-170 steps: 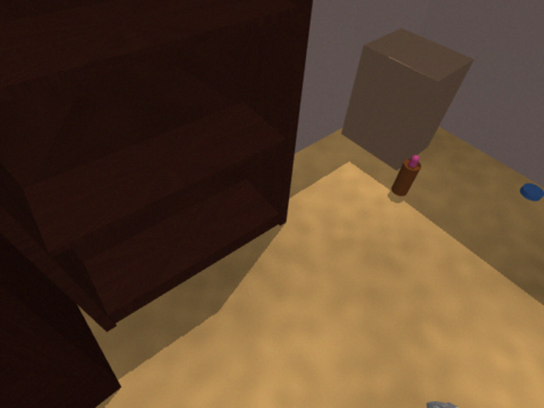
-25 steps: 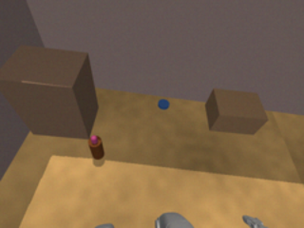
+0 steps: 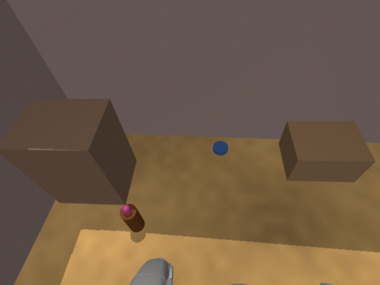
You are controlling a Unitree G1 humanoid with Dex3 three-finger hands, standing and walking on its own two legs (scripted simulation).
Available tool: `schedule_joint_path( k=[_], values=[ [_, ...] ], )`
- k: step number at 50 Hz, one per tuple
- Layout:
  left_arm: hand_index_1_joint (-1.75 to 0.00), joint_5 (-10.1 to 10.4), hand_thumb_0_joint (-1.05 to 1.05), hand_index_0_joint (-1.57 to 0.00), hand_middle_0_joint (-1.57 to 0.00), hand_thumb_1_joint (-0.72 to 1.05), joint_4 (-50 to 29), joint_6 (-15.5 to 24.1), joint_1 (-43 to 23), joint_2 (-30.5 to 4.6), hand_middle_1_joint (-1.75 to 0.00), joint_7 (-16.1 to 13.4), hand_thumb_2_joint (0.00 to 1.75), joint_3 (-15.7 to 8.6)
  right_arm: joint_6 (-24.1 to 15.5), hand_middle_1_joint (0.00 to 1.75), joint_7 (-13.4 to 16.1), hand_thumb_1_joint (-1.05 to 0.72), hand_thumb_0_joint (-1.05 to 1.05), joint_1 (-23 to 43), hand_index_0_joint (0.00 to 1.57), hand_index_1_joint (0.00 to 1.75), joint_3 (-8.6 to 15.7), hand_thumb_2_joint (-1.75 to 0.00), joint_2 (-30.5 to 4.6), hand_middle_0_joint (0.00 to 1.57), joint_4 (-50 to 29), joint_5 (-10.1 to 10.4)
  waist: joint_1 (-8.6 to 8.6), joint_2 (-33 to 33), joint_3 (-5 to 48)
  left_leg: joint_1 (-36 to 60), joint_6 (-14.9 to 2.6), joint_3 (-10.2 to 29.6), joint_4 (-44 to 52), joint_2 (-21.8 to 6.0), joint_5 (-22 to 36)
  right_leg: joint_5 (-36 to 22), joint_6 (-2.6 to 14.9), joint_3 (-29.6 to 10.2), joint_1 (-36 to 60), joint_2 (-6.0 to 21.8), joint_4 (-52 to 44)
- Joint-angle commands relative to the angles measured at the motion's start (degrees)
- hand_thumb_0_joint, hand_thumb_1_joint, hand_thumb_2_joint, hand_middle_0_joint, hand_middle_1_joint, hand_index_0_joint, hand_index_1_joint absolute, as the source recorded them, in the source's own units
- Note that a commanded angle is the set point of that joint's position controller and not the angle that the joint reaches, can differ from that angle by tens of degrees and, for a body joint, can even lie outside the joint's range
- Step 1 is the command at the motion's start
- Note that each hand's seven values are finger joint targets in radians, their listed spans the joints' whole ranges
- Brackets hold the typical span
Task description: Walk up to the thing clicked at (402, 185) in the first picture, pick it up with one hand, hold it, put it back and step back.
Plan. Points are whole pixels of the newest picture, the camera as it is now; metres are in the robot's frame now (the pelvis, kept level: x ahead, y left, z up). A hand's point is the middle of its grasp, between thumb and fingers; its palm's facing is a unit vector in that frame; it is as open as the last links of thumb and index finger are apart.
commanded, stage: walk up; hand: left
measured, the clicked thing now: (131, 216) +0.49 +0.35 -0.65
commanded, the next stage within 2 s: stand in 1.96 s
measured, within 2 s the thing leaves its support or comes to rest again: neither
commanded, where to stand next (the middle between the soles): +0.14 +0.06 m, yaw +3 degrees
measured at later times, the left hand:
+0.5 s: hand out of the picture +0.10 +0.30 -0.16, palm faces -0.02 -0.92 -0.40, open 7.4 cm
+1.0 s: hand (75, 267) +0.17 +0.30 -0.15, palm faces +0.03 -0.94 -0.35, open 7.4 cm
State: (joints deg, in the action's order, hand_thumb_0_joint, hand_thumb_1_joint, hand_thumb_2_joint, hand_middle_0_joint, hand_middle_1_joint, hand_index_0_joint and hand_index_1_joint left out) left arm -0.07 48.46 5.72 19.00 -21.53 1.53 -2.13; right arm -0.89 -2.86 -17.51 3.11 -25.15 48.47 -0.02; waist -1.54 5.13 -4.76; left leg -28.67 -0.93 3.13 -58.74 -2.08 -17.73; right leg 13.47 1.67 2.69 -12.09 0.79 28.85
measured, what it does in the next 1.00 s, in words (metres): walks ahead: left foot, then right foot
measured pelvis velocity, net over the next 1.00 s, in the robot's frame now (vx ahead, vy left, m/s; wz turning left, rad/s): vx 0.09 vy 0.04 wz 0.04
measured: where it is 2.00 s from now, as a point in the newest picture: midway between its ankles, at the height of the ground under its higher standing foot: outside the picture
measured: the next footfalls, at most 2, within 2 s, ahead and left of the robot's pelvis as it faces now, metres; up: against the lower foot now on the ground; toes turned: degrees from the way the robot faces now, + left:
left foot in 0.20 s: +0.14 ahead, +0.17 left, +0.00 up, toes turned +2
right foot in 0.48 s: +0.13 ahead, -0.09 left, +0.00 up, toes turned +0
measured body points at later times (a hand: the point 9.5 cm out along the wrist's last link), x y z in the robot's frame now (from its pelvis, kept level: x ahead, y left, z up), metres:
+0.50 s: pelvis +0.06 +0.03 -0.02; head +0.08 +0.03 +0.43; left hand +0.10 +0.35 -0.13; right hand +0.15 -0.29 -0.13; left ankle +0.12 +0.16 -0.74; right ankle +0.09 -0.09 -0.74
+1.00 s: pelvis +0.09 +0.04 +0.00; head +0.10 +0.05 +0.45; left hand +0.17 +0.35 -0.13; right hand +0.19 -0.25 -0.13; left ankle +0.11 +0.16 -0.74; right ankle +0.09 -0.09 -0.74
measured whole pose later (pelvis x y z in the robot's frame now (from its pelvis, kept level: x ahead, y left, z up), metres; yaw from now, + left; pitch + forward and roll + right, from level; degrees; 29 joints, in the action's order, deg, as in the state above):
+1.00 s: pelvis +0.09 +0.04 +0.00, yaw +3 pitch -2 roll +0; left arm 0.1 59.7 2.4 7.5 -21.2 0.1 0.1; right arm -0.9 -1.2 -8.3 -0.3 -20.3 60.8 0.1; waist -0.5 -0.4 -2.6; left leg -12.9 0.0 0.5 -29.0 -0.4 -13.8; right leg 15.7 -1.1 2.2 -10.1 2.1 28.2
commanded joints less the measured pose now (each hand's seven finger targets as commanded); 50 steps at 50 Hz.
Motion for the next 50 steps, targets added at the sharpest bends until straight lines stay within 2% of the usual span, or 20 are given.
schedule_joint_path(
  k=[1,5,9,10,11,12,13,16,22,24,25,26,27,28,30,34,36,37,40,50],
  values=[
    [-0.30,-0.2,0.00,-0.20,-0.20,0.90,-4.2,1.1,0.3,-16.1,-0.30,-2.3,0.90,-4.8,-0.1,0.30,0.4,-0.90,0.00,-2.7,0.20,0.30,3.0,-0.90,-7.5,0.20,-2.6,-0.7,1.03,-12.7,0.1,-1.8,1.34,1.6,7.1,-1.2,2.9,-23.4,9.09,-8.4,1.1,13.6,-9.2],
    [-0.30,-0.7,0.00,-0.20,-0.20,0.90,-4.5,0.4,-2.6,-15.2,-0.30,-2.8,0.90,-3.7,-0.5,0.30,0.7,-0.90,0.00,0.6,0.20,0.30,2.4,-0.90,-5.6,0.20,-2.0,-0.5,0.76,-13.5,3.4,9.8,0.76,-2.8,17.7,-1.3,8.3,-32.5,8.85,-3.6,-2.9,13.4,-2.9],
    [-0.30,0.4,0.00,-0.20,-0.20,0.90,-4.1,-1.4,-3.5,-14.8,-0.30,-3.1,0.90,-3.0,-1.2,0.30,1.6,-0.90,0.00,-1.1,0.20,0.30,2.9,-0.90,-7.1,0.20,-0.1,-1.1,2.78,-9.5,6.0,19.5,-2.26,-4.7,30.0,1.1,15.1,-22.7,5.54,-3.2,-5.0,10.4,10.2],
    [-0.30,0.6,0.00,-0.20,-0.20,0.90,-4.2,-1.7,-1.6,-12.4,-0.30,-3.1,0.90,-2.2,-1.5,0.30,2.0,-0.90,0.00,-2.6,0.20,0.30,3.8,-0.90,-10.8,0.20,0.3,-1.6,3.22,-1.1,8.6,23.5,-4.21,1.8,31.4,-3.9,21.2,-13.5,2.95,-1.4,-7.9,6.8,17.3],
    [-0.30,0.7,0.00,-0.20,-0.20,0.90,-5.0,-1.6,2.2,-9.6,-0.30,-2.6,0.90,-1.4,-2.0,0.30,1.8,-0.90,0.00,-5.1,0.20,0.30,5.0,-0.90,-15.1,0.20,-0.8,-1.7,3.04,8.3,11.5,29.0,-9.19,17.9,34.6,-13.7,13.6,7.5,0.89,1.4,-15.5,0.0,26.1],
    [-0.30,0.5,0.00,-0.20,-0.20,0.90,-3.3,-2.5,3.6,-11.7,-0.30,-2.9,0.90,-2.1,-2.1,0.30,1.6,-0.90,0.00,-4.1,0.20,0.30,5.3,-0.90,-16.9,0.20,-1.4,-0.7,2.64,7.0,10.9,28.3,-14.42,26.1,38.8,-18.8,6.0,21.5,0.97,-0.7,-19.4,-1.7,31.9],
    [-0.30,-0.2,0.00,-0.20,-0.20,0.90,-1.8,-2.7,2.1,-13.8,-0.30,-3.4,0.90,-2.5,-1.7,0.30,1.6,-0.90,0.00,-3.2,0.20,0.30,5.9,-0.90,-17.4,0.20,-0.8,-0.2,3.07,7.6,9.3,25.8,-17.05,29.9,40.5,-20.5,-4.2,22.9,0.91,-2.9,-19.7,1.2,33.9],
    [-0.30,-0.3,0.00,-0.20,-0.20,0.90,-0.4,-2.8,0.4,-14.7,-0.30,-2.3,0.90,-3.1,-1.1,0.30,1.9,-0.90,0.00,2.8,0.20,0.30,4.1,-0.90,-13.2,0.20,-2.8,-1.2,1.98,4.6,3.8,13.2,-12.03,15.5,40.9,-12.3,-10.0,19.1,0.51,-4.6,-15.3,2.7,26.1],
    [-0.30,-1.0,0.00,-0.20,-0.20,0.90,3.0,-2.0,3.4,-10.8,-0.30,-2.5,0.90,-2.6,-0.2,0.30,1.6,-0.90,0.00,6.7,0.20,0.30,3.0,-0.90,-11.7,0.20,-3.6,-1.2,0.59,5.4,5.9,8.7,-10.75,9.2,35.6,-10.2,-3.3,7.3,-0.85,0.5,-3.2,-0.6,7.9],
    [-0.30,-1.6,0.00,-0.20,-0.20,0.90,4.3,-1.3,4.1,-10.8,-0.30,-3.2,0.90,-3.0,0.5,0.30,1.5,-0.90,0.00,8.8,0.20,0.30,1.6,-0.90,-8.5,0.20,-3.7,-0.4,-1.32,1.5,6.4,3.3,-7.13,5.7,29.3,-7.9,-3.0,0.6,-0.16,-0.7,4.7,-0.9,-0.7],
    [-0.30,-2.1,0.00,-0.20,-0.20,0.90,3.8,-1.0,2.6,-12.7,-0.30,-3.4,0.90,-3.6,0.6,0.30,1.5,-0.90,0.00,6.9,0.20,0.30,0.5,-0.90,-5.3,0.20,-3.3,0.0,-0.83,-5.2,5.9,0.7,-4.24,3.6,24.5,-4.9,-4.9,5.1,1.46,-8.5,5.8,3.3,-5.2],
    [-0.30,-2.7,0.00,-0.20,-0.20,0.90,2.7,-0.6,0.3,-15.8,-0.30,-3.5,0.90,-4.1,0.7,0.30,1.5,-0.90,0.00,6.9,0.20,0.30,-0.2,-0.90,-3.1,0.20,-3.2,0.2,-0.16,-13.0,2.8,-3.8,-0.79,0.1,17.0,1.1,-8.1,15.2,5.33,-26.4,1.9,13.9,-12.8],
    [-0.30,-2.4,0.00,-0.20,-0.20,0.90,1.5,-0.7,-4.7,-19.4,-0.30,-3.5,0.90,-4.3,1.2,0.30,2.1,-0.90,0.00,7.8,0.20,0.30,0.8,-0.90,-6.4,0.20,-1.9,-0.4,0.20,-13.1,-0.2,-0.3,-0.40,0.5,11.7,1.2,-11.1,26.5,10.30,-32.7,-7.6,20.9,-17.2],
    [-0.30,-2.1,0.00,-0.20,-0.20,0.90,1.1,-1.0,-8.1,-18.8,-0.30,-3.3,0.90,-4.1,1.1,0.30,2.2,-0.90,0.00,6.9,0.20,0.30,1.9,-0.90,-9.1,0.20,-0.2,-0.6,1.28,-12.1,-3.5,4.3,-0.27,1.5,10.3,-0.7,-10.0,25.9,11.75,-30.7,-14.0,21.0,-16.4],
    [-0.30,-1.5,0.00,-0.20,-0.20,0.90,1.4,-0.8,-9.3,-14.4,-0.30,-2.9,0.90,-2.9,0.3,0.30,1.8,-0.90,0.00,5.6,0.20,0.30,1.2,-0.90,-7.8,0.20,2.0,-0.1,2.50,-11.4,-2.1,5.7,-0.82,1.0,18.0,-0.4,-6.8,10.7,7.78,-19.4,-7.8,13.8,-11.7],
    [-0.30,-0.8,0.00,-0.20,-0.20,0.90,2.7,-1.2,-9.4,-14.4,-0.30,-2.3,0.90,-2.1,-0.9,0.30,2.2,-0.90,0.00,3.7,0.20,0.30,0.7,-0.90,-7.2,0.20,4.7,-0.4,3.12,-13.5,4.7,18.0,-0.92,-1.8,29.7,0.7,4.0,-6.8,4.76,-11.6,-6.4,10.7,-3.7],
    [-0.30,0.0,0.00,-0.20,-0.20,0.90,3.0,-1.7,-9.0,-11.5,-0.30,-2.1,0.90,-1.3,-1.7,0.30,2.6,-0.90,0.00,4.7,0.20,0.30,1.4,-0.90,-10.1,0.20,5.0,-0.7,2.38,-7.6,7.3,21.4,-2.78,6.8,33.7,-5.2,14.0,-7.0,1.41,-6.9,-6.8,6.2,1.2],
    [-0.30,0.5,0.00,-0.20,-0.20,0.90,4.1,-2.0,-8.0,-10.8,-0.30,-2.2,0.90,-1.1,-1.8,0.30,2.4,-0.90,0.00,8.2,0.20,0.30,1.3,-0.90,-11.0,0.20,4.8,-0.5,0.44,-5.2,6.7,17.0,-4.18,10.8,35.3,-7.8,9.8,0.8,0.14,-4.3,-4.5,2.6,0.4],
    [-0.30,-0.2,0.00,-0.20,-0.20,0.90,6.1,-1.9,-8.2,-12.4,-0.30,-2.3,0.90,-1.2,-1.2,0.30,1.9,-0.90,0.00,10.5,0.20,0.30,0.1,-0.90,-8.9,0.20,5.9,0.0,0.12,-6.3,5.5,12.0,-3.07,5.9,34.0,-4.5,4.6,4.9,1.20,-7.2,1.6,4.8,-4.9],
    [-0.30,0.3,0.00,-0.20,-0.20,0.90,9.4,-2.4,-12.7,-12.2,-0.30,-2.4,0.90,-0.4,-1.5,0.30,2.5,-0.90,0.00,12.4,0.20,0.30,-0.7,-0.90,-8.1,0.20,9.7,0.2,0.90,-2.3,6.8,16.9,-2.26,3.8,36.1,-4.8,17.8,-8.3,0.43,-5.0,4.9,5.4,-5.5]
  ],
)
